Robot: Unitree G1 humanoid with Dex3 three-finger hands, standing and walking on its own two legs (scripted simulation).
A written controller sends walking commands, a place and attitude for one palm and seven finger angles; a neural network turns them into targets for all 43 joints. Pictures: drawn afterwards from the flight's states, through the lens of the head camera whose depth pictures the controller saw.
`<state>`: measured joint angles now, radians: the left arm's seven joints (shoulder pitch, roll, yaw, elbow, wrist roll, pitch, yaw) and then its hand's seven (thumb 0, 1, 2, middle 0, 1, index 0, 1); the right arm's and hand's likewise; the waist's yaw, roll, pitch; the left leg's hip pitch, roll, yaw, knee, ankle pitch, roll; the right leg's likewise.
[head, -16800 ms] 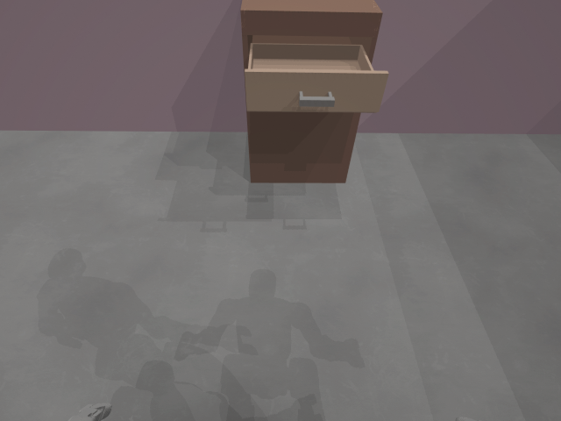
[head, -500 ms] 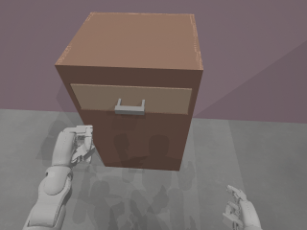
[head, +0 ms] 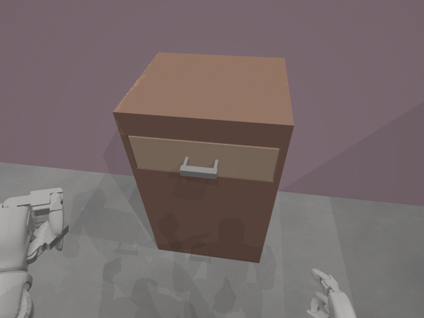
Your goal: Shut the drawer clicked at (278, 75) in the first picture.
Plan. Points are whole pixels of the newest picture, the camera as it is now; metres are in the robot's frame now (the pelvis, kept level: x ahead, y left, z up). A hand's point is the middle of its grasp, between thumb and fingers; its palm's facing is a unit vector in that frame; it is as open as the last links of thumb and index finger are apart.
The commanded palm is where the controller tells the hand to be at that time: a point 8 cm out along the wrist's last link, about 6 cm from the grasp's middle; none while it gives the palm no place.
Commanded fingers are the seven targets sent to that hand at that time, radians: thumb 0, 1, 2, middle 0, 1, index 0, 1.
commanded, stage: draw the hand back to the body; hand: left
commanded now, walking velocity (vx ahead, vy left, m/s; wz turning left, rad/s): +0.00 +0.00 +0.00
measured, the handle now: (200, 166) +0.57 +0.12 -0.09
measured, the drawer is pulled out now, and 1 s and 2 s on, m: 0.00 0.00 0.00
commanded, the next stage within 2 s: step back with the hand held close in 0.20 s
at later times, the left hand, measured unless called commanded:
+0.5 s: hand (52, 227) +0.18 +0.25 +0.17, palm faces +0.41 -0.80 -0.43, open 3.2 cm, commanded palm +0.11 +0.28 +0.18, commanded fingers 0.00 0.90 0.90 -1.40 -1.60 -1.40 -1.60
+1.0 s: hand (28, 270) +0.13 +0.26 +0.16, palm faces +0.41 -0.80 -0.45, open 3.2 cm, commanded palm +0.06 +0.29 +0.18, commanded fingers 0.00 0.90 0.90 -1.40 -1.60 -1.40 -1.60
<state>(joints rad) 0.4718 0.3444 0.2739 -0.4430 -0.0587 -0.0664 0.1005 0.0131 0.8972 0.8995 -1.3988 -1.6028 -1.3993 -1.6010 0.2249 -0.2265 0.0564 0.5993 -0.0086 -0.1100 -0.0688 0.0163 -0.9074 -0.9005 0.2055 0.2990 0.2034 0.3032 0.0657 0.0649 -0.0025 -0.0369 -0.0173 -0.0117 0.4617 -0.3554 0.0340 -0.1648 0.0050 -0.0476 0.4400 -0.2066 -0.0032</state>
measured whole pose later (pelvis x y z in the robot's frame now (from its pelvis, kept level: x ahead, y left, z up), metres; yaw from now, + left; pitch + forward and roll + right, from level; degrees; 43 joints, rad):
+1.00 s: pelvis -0.07 +0.01 -0.01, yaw -1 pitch -1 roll +0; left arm 0.54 0.33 0.38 -0.48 0.00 -0.23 0.13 0.01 0.89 0.90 -1.40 -1.60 -1.40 -1.60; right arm 0.20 -0.22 0.00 0.55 -0.01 -0.06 -0.07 0.02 -0.91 -0.90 0.21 0.30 0.20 0.30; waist 0.01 0.02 0.00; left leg -0.29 -0.05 0.03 0.62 -0.32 0.07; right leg -0.40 -0.03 -0.01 0.54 -0.13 0.02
